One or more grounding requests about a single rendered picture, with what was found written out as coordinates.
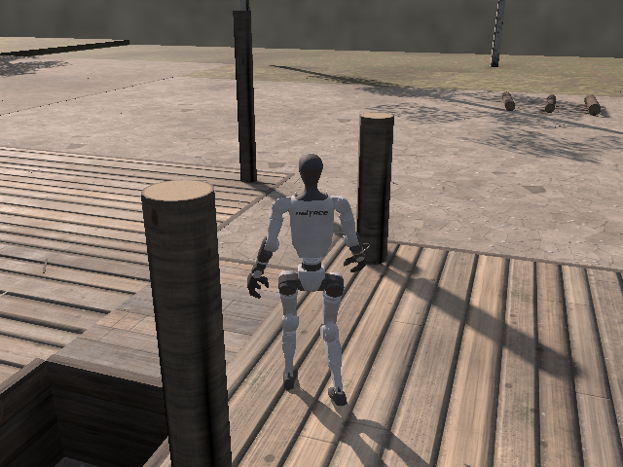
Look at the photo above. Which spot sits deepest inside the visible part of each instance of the robot right forearm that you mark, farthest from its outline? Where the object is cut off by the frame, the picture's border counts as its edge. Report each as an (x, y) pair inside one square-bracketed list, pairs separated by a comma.
[(357, 251)]

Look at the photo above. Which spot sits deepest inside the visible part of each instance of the robot shin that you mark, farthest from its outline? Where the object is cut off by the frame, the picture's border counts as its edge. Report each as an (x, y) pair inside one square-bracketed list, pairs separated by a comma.
[(288, 347), (333, 354)]

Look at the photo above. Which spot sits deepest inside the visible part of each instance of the robot right shin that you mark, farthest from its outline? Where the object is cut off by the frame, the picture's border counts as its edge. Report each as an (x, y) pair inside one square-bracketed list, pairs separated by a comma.
[(333, 354)]

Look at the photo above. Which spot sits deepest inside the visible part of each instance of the robot left shin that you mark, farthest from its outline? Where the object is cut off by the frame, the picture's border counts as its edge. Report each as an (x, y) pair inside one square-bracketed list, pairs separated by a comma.
[(288, 347)]

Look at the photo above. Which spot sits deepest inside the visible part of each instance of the right robot upper arm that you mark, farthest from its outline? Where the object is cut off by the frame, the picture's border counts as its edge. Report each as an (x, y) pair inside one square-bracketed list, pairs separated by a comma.
[(342, 206)]

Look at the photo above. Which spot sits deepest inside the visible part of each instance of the robot left forearm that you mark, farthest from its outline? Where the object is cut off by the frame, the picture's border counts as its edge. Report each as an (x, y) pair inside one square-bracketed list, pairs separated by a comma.
[(261, 260)]

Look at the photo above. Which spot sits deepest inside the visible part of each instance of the robot right hand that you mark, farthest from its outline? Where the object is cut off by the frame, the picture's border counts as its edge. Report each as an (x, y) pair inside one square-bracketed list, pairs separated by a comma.
[(360, 265)]

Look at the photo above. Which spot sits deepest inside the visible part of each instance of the left robot upper arm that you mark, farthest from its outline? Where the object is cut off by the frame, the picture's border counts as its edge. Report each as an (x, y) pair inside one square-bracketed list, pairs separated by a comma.
[(280, 206)]

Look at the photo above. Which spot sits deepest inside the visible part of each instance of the robot left hand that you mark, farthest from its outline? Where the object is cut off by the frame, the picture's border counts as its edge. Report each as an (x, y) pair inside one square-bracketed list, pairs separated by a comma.
[(252, 284)]

